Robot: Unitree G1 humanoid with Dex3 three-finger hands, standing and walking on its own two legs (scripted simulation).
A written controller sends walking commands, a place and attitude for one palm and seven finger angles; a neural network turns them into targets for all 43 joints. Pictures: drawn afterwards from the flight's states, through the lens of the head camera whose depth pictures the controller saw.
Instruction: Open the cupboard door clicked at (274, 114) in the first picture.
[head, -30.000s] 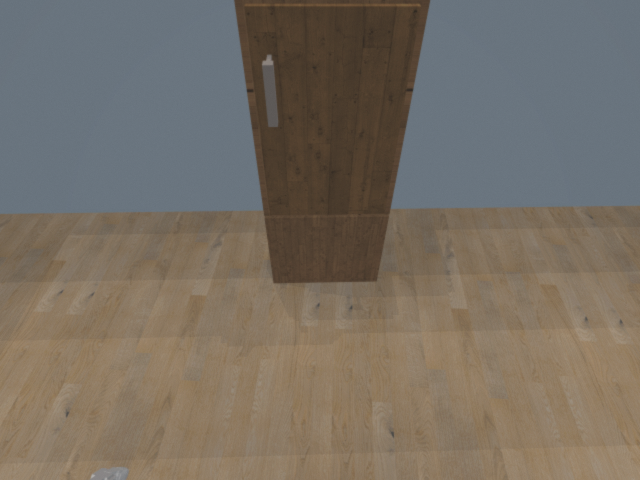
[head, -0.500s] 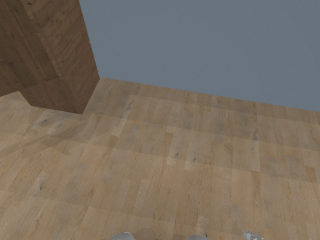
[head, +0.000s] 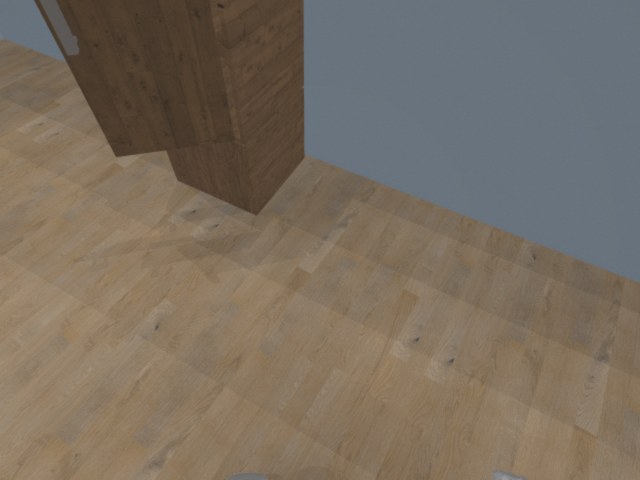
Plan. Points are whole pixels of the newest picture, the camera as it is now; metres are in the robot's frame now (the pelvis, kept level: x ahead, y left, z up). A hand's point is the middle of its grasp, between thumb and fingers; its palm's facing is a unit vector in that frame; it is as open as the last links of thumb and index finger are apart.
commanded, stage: turn to face it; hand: left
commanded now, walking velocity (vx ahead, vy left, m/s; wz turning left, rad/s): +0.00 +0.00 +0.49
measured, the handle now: (58, 14) +0.97 +0.62 +0.06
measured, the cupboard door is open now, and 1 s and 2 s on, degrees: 42 42 42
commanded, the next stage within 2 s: take the last steps up to it in 0.44 s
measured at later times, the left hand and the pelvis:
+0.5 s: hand out of the picture +0.01 +0.16 -0.15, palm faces +0.26 -0.94 -0.24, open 7.4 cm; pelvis +0.01 -0.04 +0.02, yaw +14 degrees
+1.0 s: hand out of the picture +0.00 +0.16 -0.14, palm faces +0.44 -0.87 -0.23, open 7.4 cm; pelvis +0.06 -0.02 +0.02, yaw +23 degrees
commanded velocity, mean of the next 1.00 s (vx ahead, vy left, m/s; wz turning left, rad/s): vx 0.14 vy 0.07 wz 0.25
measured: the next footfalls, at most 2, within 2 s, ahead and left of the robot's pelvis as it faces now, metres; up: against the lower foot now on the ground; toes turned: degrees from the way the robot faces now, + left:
right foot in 0.28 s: +0.07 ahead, -0.14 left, +0.00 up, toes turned +5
left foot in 0.58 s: +0.02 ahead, +0.10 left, +0.00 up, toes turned +18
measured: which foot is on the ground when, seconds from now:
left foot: down 0.00-0.28, up 0.30-0.56, down 0.58-0.84, up 0.86-1.00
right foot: down 0.00-0.00, up 0.02-0.26, down 0.28-0.58, up 0.60-0.82, down 0.84-1.00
